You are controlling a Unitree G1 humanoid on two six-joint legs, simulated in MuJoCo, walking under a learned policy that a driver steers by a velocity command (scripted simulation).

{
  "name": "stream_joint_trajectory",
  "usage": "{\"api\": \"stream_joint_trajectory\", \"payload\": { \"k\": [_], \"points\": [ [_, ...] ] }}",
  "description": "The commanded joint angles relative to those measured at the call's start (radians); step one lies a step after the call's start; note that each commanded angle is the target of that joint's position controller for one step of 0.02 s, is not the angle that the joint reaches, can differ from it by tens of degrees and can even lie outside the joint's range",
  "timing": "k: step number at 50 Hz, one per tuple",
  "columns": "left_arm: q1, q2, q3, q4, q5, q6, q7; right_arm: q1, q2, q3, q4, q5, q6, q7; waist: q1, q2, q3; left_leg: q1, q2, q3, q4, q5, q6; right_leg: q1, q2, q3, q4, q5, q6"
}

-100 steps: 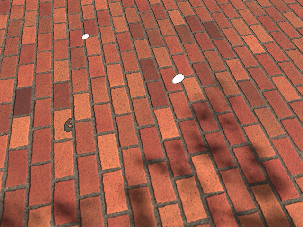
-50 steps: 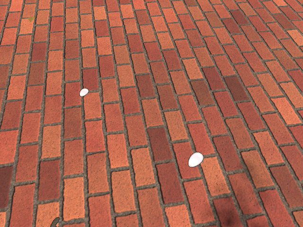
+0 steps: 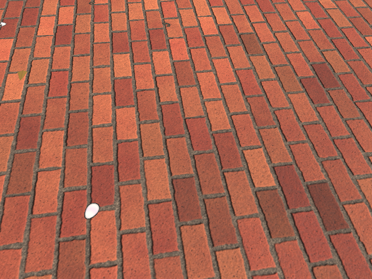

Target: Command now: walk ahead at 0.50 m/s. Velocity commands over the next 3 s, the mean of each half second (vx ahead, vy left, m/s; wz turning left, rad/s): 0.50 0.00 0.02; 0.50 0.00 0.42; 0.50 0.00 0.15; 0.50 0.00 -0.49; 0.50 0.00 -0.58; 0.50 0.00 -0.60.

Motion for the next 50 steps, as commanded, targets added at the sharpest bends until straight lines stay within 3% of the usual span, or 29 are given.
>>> {"api": "stream_joint_trajectory", "payload": {
  "k": [1,6,11,14,15,16,17,18,19,20,21,22,23,25,27,30,34,39,42,43,44,45,46,47,48,49,50],
  "points": [
    [0.008,0.05,0.014,-0.052,0.011,0.008,0.006,-0.017,-0.149,-0.031,-0.043,0.002,-0.02,-0.013,0.031,0.098,-0.014,0.064,0.283,-0.245,-0.232,0.148,0.176,-0.113,-0.056,0.034,-0.103,0.116,0.025],
    [-0.151,0.023,0.004,-0.092,0.01,-0.002,-0.008,0.048,-0.162,-0.031,-0.01,0.013,-0.009,-0.031,-0.015,0.098,0.022,0.085,0.232,-0.13,-0.248,0.162,0.13,-0.095,-0.019,-0.006,-0.398,0.371,0.037],
    [-0.283,0.028,-0.004,-0.138,-0.002,-0.011,-0.033,0.132,-0.173,-0.036,0.04,0.022,0.011,-0.034,-0.054,0.099,0.059,0.22,0.285,-0.127,-0.201,0.162,0.122,-0.106,0.012,-0.016,-0.537,0.353,0.016],
    [-0.259,0.061,0.004,-0.144,-0.003,-0.02,-0.046,0.12,-0.191,-0.045,0.049,0.026,0.026,-0.041,-0.016,0.12,0.039,0.299,0.323,-0.137,-0.122,0.294,0.098,-0.045,0.033,-0.024,-0.577,0.245,-0.023],
    [-0.197,0.082,0.015,-0.129,-0.001,-0.022,-0.046,0.099,-0.198,-0.048,0.045,0.027,0.031,-0.042,0.024,0.132,0.001,0.302,0.313,-0.123,-0.051,0.443,0.085,0.053,0.061,-0.05,-0.589,0.219,-0.041],
    [-0.062,0.115,0.036,-0.085,0.002,-0.022,-0.042,0.082,-0.186,-0.043,0.04,0.026,0.037,-0.043,0.092,0.123,-0.078,0.273,0.268,-0.085,0.103,0.574,0.062,0.238,0.093,-0.079,-0.608,0.229,-0.066],
    [0.122,0.176,0.06,-0.035,0.011,-0.021,-0.033,0.087,-0.152,-0.027,0.024,0.015,0.039,-0.044,0.157,0.07,-0.213,0.12,0.213,-0.044,0.353,0.464,0.029,0.531,0.01,0.01,-0.568,0.25,-0.115],
    [0.236,0.281,0.086,-0.01,0.021,-0.013,-0.028,0.199,-0.039,0.008,0.005,0.004,0.02,-0.034,0.127,-0.171,-0.357,-0.296,0.044,-0.003,0.755,0.028,-0.049,0.924,-0.243,0.458,-0.622,0.106,-0.277],
    [0.244,0.204,0.061,-0.008,0.009,-0.011,-0.031,0.175,-0.068,0.005,0.019,0.016,-0.006,-0.028,0.143,-0.204,-0.409,-0.447,0.005,-0.144,0.91,-0.429,-0.046,0.962,-0.293,0.704,-0.772,-0.021,-0.309],
    [0.159,0.152,0.043,-0.02,0.005,-0.014,-0.03,0.084,-0.152,-0.019,-0.006,0.045,-0.023,-0.022,0.135,-0.141,-0.255,-0.543,0.07,-0.167,0.976,-0.386,-0.025,0.843,-0.259,0.573,-0.788,-0.071,-0.254],
    [0.078,0.12,0.033,-0.041,0.009,-0.015,-0.028,0.02,-0.157,-0.019,-0.021,0.052,-0.029,-0.024,0.111,-0.078,-0.16,-0.54,0.125,-0.139,0.944,-0.29,-0.014,0.697,-0.22,0.442,-0.809,-0.027,-0.22],
    [0.014,0.086,0.023,-0.049,0.017,-0.017,-0.03,-0.005,-0.147,-0.023,-0.02,0.044,-0.025,-0.03,0.081,-0.03,-0.087,-0.501,0.163,-0.127,0.88,-0.216,-0.016,0.557,-0.187,0.336,-0.847,0.042,-0.201],
    [-0.022,0.057,0.014,-0.052,0.027,-0.023,-0.031,0.01,-0.137,-0.029,-0.012,0.038,-0.01,-0.035,0.047,-0.046,-0.057,-0.434,0.194,-0.138,0.824,-0.164,-0.018,0.463,-0.155,0.258,-0.881,0.098,-0.178],
    [-0.028,0.055,0.015,-0.037,0.031,-0.034,-0.032,0.046,-0.088,-0.025,0.004,0.036,0.021,-0.037,0.018,-0.057,-0.04,-0.365,0.205,-0.144,0.784,-0.12,-0.027,0.374,-0.138,0.167,-0.936,0.16,-0.175],
    [-0.004,0.08,0.023,-0.017,0.036,-0.042,-0.023,0.017,-0.081,-0.027,-0.01,0.036,0.036,-0.04,0.014,-0.036,-0.011,-0.412,0.201,-0.164,0.732,-0.046,-0.039,0.362,-0.139,0.094,-0.967,0.224,-0.18],
    [0.023,0.094,0.026,0.001,0.038,-0.043,-0.006,-0.046,-0.081,-0.033,-0.034,0.028,0.035,-0.035,0.027,-0.016,0.009,-0.479,0.179,-0.187,0.583,0.12,-0.05,0.407,-0.13,-0.002,-0.98,0.305,-0.162],
    [0.046,0.105,0.024,0.011,0.029,-0.039,0.009,-0.171,-0.054,-0.019,-0.078,0.022,0.028,-0.012,0.068,-0.005,0.044,-0.433,0.158,-0.1,0.374,0.277,-0.047,0.427,-0.11,-0.123,-1.002,0.327,-0.129],
    [0.127,0.127,0.034,0.047,0.013,-0.002,0.015,-0.289,-0.045,-0.008,-0.159,0.025,0.03,0.019,0.103,0.01,0.082,-0.515,0.137,-0.044,0.264,0.162,-0.012,0.649,-0.178,-0.175,-0.912,0.483,-0.118],
    [0.091,0.167,0.047,0.029,0.006,0.023,0.027,-0.233,-0.087,-0.028,-0.183,0.026,0.034,0.036,0.041,-0.042,0.012,-0.37,0.06,0.042,0.264,0.003,0.037,0.699,-0.189,-0.217,-0.729,0.94,-0.087],
    [0.078,0.176,0.05,0.022,0.006,0.032,0.033,-0.137,-0.12,-0.047,-0.168,0.028,0.037,0.036,-0.015,-0.055,-0.046,-0.242,0.02,0.065,0.264,-0.032,0.061,0.683,-0.178,-0.231,-0.587,1.066,-0.072],
    [0.06,0.174,0.047,0.011,0.004,0.038,0.036,0.023,-0.175,-0.078,-0.131,0.031,0.038,0.027,-0.101,-0.034,-0.128,-0.007,-0.016,0.054,0.196,0.024,0.099,0.59,-0.138,-0.251,-0.374,1.028,-0.04],
    [0.076,0.143,0.033,-0.014,0.023,0.026,0.035,0.171,-0.272,-0.111,-0.103,0.03,0.048,0.002,-0.144,0.109,-0.235,0.305,0.143,-0.212,0.175,0.028,0.168,0.328,-0.085,-0.257,-0.05,0.667,0.004],
    [0.137,0.006,-0.008,-0.062,0.035,-0.011,0.015,0.118,-0.326,-0.113,-0.131,0.038,0.043,-0.001,-0.031,0.32,-0.321,0.599,0.378,-0.812,0.019,-0.114,0.375,-0.106,0.168,-0.127,0.308,-0.238,0.068],
    [0.047,0.091,0.007,-0.077,-0.003,-0.06,-0.006,0.15,-0.25,-0.087,-0.134,0.025,0.037,0.001,-0.095,0.201,-0.372,0.635,0.385,-0.857,-0.057,-0.138,0.354,-0.218,0.126,0.079,0.367,-0.263,0.035],
    [-0.031,0.113,0.012,-0.104,-0.033,-0.081,-0.015,0.122,-0.196,-0.074,-0.136,0.018,0.028,-0.003,-0.096,0.157,-0.254,0.548,0.348,-0.693,-0.05,-0.075,0.305,-0.27,0.076,0.073,0.333,-0.193,0.008],
    [-0.046,0.101,0.011,-0.103,-0.022,-0.089,-0.011,0.055,-0.169,-0.067,-0.145,0.02,0.019,0.0,-0.046,0.048,-0.152,0.383,0.299,-0.565,-0.056,0.033,0.267,-0.236,0.029,0.066,0.22,-0.117,0.002],
    [-0.055,0.114,0.022,-0.095,0.007,-0.082,-0.002,-0.007,-0.133,-0.056,-0.16,0.019,0.015,-0.002,-0.011,0.03,-0.113,0.26,0.263,-0.482,-0.069,0.118,0.241,-0.166,-0.002,0.06,0.123,-0.08,0.009]
  ]
}}
Next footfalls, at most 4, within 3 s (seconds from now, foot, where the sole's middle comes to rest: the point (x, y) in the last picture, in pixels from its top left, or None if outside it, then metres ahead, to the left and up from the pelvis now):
0.34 right None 0.36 -0.16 -0.78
0.88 left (158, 236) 0.65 0.09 -0.78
1.40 right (182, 161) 1.00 0.00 -0.78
1.88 left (128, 122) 1.23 0.25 -0.78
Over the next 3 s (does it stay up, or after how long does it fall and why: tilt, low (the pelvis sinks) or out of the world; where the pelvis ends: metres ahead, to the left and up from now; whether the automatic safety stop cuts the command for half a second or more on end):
stays up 1.68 0.00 -0.01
